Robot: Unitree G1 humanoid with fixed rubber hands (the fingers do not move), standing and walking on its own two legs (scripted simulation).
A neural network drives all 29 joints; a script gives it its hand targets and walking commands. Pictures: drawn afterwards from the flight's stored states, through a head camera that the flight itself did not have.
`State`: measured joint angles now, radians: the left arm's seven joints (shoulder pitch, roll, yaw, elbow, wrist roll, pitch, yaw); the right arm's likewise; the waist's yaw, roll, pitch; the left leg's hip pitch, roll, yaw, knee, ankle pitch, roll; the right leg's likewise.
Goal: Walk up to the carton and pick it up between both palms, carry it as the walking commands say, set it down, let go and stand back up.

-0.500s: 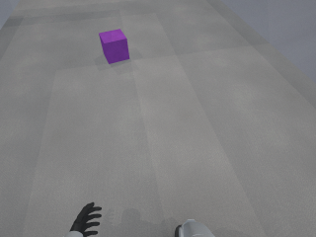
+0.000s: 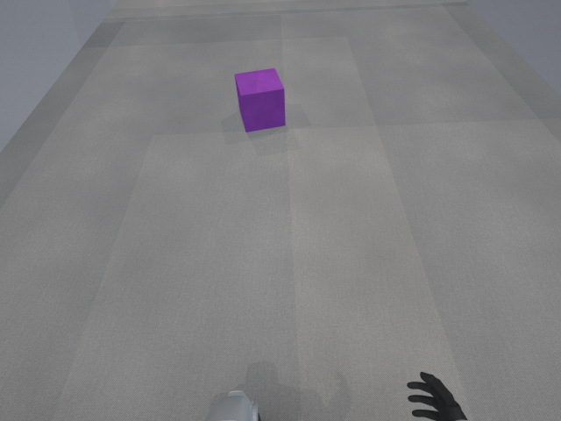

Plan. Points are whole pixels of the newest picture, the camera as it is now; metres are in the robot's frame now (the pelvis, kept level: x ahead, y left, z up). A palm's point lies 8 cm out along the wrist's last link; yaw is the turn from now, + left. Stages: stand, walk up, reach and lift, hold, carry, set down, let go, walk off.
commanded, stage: walk up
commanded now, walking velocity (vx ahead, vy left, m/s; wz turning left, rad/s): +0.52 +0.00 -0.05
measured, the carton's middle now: (260, 100) +1.87 +0.29 -0.66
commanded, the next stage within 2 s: none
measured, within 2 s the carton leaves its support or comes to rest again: neither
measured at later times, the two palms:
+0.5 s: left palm (202, 250) +0.45 +0.22 -0.11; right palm out of the picture +0.12 -0.21 -0.13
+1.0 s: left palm (211, 271) +0.40 +0.19 -0.12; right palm (420, 183) +0.66 -0.27 -0.12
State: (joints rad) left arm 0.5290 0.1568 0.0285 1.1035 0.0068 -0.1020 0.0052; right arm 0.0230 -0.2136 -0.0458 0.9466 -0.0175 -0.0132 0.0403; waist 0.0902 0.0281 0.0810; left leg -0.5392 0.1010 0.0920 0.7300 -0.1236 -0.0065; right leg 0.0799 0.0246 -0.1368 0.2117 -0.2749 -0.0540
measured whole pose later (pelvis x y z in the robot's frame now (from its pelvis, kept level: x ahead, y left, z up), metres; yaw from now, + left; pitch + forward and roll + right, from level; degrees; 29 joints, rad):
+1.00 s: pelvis +0.50 -0.04 +0.00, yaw -1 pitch -1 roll +1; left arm 0.49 0.17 0.04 1.06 0.01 -0.10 0.00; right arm 0.01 -0.23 -0.04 0.94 -0.02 -0.01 0.05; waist 0.08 0.03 0.07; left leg -0.54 0.10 0.07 0.73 -0.11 -0.02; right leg 0.05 0.00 -0.15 0.23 -0.25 -0.04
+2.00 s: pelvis +0.98 -0.07 +0.01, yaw -4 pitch -2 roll +2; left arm 0.46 0.21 0.06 0.97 0.01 -0.09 0.00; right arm 0.04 -0.28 -0.05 0.90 -0.02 0.01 0.07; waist 0.08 0.01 0.08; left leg -0.62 0.08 0.07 0.82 -0.03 -0.02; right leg 0.05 -0.05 -0.18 0.22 -0.25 -0.02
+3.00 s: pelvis +1.36 +0.01 +0.00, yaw +14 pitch +0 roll +2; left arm 0.36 0.26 0.09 0.99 0.03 -0.03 0.01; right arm 0.12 -0.26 -0.06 0.87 -0.03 0.04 0.06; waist 0.06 0.01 0.06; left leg -0.48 0.08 0.02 0.80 -0.27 -0.05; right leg -0.26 -0.18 -0.16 0.42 -0.15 0.04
